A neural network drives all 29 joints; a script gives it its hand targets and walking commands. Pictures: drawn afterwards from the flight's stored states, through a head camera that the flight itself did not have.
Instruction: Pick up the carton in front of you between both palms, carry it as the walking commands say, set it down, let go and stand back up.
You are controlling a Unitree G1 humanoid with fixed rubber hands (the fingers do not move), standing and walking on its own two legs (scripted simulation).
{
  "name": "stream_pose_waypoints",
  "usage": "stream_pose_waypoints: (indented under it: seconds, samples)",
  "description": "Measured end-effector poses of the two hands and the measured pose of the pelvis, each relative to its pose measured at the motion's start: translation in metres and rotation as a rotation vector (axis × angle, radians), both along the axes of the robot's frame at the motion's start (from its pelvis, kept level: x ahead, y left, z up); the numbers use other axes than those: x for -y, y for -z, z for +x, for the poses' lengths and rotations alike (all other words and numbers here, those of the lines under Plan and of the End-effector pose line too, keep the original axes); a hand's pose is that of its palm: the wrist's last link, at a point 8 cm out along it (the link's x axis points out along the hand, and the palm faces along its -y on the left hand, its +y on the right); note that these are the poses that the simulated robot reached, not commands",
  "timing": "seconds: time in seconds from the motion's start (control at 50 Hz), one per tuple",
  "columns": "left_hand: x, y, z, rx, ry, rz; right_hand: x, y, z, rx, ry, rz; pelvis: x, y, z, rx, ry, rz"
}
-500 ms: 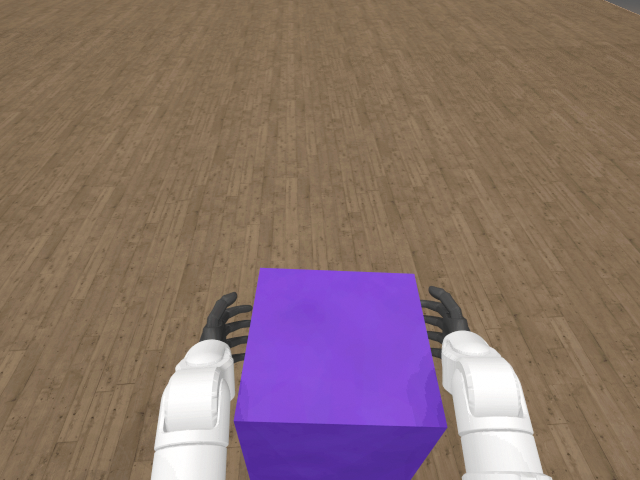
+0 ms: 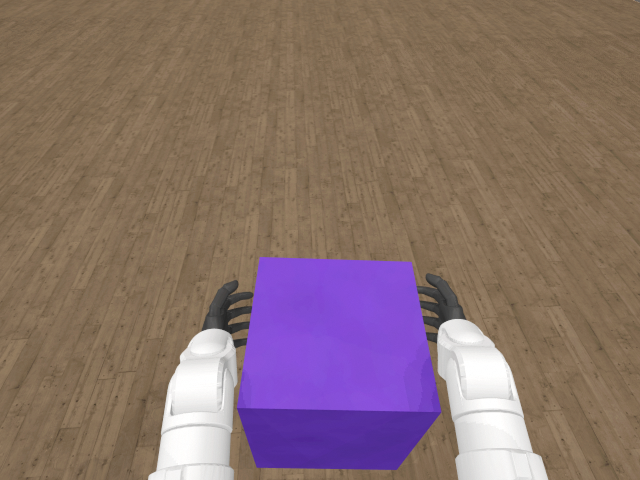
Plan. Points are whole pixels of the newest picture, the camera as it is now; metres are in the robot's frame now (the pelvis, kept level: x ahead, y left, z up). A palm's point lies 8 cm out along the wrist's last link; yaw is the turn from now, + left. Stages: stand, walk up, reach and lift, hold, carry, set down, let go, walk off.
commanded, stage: hold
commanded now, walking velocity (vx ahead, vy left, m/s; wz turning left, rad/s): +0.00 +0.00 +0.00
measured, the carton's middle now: (331, 368) +0.29 +0.00 -0.05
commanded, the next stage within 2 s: set down in 0.54 s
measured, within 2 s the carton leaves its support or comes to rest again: neither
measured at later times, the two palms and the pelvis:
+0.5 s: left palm (210, 374) +0.23 +0.15 +0.05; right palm (468, 362) +0.24 -0.15 +0.05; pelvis -0.05 -0.01 +0.01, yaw +1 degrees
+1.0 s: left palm (236, 361) +0.29 +0.14 -0.02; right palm (452, 362) +0.27 -0.16 -0.02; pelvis -0.08 -0.01 -0.02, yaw +0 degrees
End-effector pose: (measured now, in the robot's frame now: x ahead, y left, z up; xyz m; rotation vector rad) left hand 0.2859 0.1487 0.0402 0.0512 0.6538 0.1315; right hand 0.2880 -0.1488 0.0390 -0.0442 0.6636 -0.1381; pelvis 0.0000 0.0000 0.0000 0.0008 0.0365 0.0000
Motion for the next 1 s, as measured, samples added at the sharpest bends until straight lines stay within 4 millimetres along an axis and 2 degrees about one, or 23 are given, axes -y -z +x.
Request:
stream_pose_waypoints:
  seconds: [0.12, 0.56, 0.66, 0.76, 0.88, 0.94, 1.0]
  samples:
    - [0.0, -0.002, -0.014, -0.014, 0.008, 0.012, 0.0, -0.002, -0.013, -0.012, -0.015, -0.008, 0.001, -0.009, -0.006, 0.089, -0.003, -0.003]
    - [0.003, -0.015, -0.057, 0.006, -0.008, -0.006, 0.005, -0.015, -0.054, 0.009, -0.029, 0.015, 0.009, -0.006, -0.057, 0.193, -0.016, 0.003]
    - [0.005, -0.016, -0.056, 0.011, -0.023, -0.024, 0.006, -0.017, -0.052, 0.014, -0.015, 0.033, 0.011, -0.003, -0.063, 0.207, -0.02, 0.003]
    - [0.007, -0.013, -0.041, 0.01, -0.024, -0.034, 0.007, -0.014, -0.04, 0.012, 0.02, 0.041, 0.013, 0.002, -0.069, 0.207, -0.012, 0.0]
    - [0.01, 0.006, -0.016, -0.011, 0.0, -0.031, 0.01, 0.006, -0.022, -0.007, 0.048, 0.043, 0.013, 0.011, -0.074, 0.154, -0.006, -0.002]
    - [0.012, 0.029, -0.007, -0.035, 0.02, -0.02, 0.011, 0.029, -0.017, -0.03, 0.057, 0.035, 0.012, 0.016, -0.074, 0.089, -0.003, -0.004]
    - [0.013, 0.06, -0.001, -0.053, 0.039, -0.01, 0.012, 0.061, -0.015, -0.047, 0.062, 0.022, 0.01, 0.022, -0.076, 0.003, 0.002, -0.002]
